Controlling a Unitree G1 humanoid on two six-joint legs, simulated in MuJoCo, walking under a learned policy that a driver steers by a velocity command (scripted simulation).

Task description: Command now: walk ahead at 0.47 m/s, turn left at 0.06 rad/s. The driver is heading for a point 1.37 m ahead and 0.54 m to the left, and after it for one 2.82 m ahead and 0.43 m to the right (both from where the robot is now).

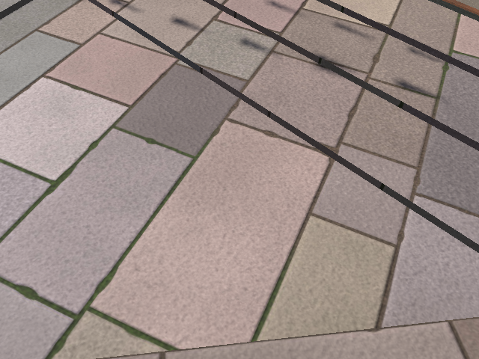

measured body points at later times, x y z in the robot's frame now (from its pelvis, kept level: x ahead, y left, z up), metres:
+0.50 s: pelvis +0.19 +0.04 -0.04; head +0.23 +0.05 +0.41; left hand +0.07 +0.29 -0.16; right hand +0.49 -0.12 -0.11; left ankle +0.34 +0.20 -0.70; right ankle -0.01 -0.12 -0.75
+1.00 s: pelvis +0.59 +0.26 -0.05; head +0.59 +0.27 +0.40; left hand +0.60 +0.60 -0.11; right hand +0.76 +0.01 -0.17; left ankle +0.37 +0.18 -0.75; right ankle +0.84 +0.28 -0.74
